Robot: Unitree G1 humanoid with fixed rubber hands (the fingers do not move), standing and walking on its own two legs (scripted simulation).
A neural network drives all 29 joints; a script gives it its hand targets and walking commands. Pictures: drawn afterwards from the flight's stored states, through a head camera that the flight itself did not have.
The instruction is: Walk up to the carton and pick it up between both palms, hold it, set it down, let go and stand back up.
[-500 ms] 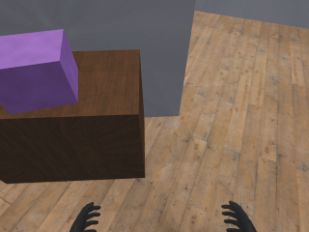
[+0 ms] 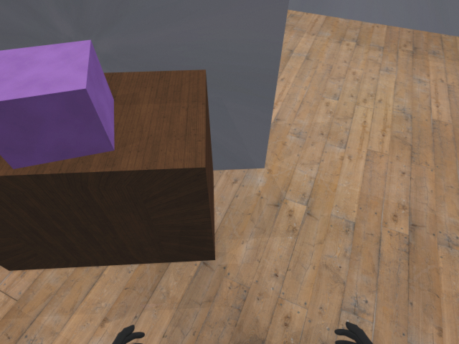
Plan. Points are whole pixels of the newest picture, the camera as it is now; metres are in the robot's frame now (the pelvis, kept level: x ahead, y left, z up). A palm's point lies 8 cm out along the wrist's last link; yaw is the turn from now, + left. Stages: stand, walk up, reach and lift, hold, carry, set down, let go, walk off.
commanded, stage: stand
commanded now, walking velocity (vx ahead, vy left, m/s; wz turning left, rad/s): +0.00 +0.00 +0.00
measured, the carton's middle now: (53, 102) +0.72 +0.51 +0.00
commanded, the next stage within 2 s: walk up in 1.50 s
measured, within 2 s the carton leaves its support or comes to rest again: neither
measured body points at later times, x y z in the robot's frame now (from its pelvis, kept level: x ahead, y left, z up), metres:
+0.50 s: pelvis +0.01 +0.00 +0.01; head +0.02 +0.00 +0.46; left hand +0.08 +0.23 -0.13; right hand +0.08 -0.23 -0.13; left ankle +0.00 +0.12 -0.72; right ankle +0.00 -0.13 -0.72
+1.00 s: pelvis +0.01 +0.00 +0.02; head +0.02 +0.00 +0.46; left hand +0.03 +0.22 -0.14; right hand +0.02 -0.22 -0.14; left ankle +0.00 +0.12 -0.72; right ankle +0.00 -0.13 -0.72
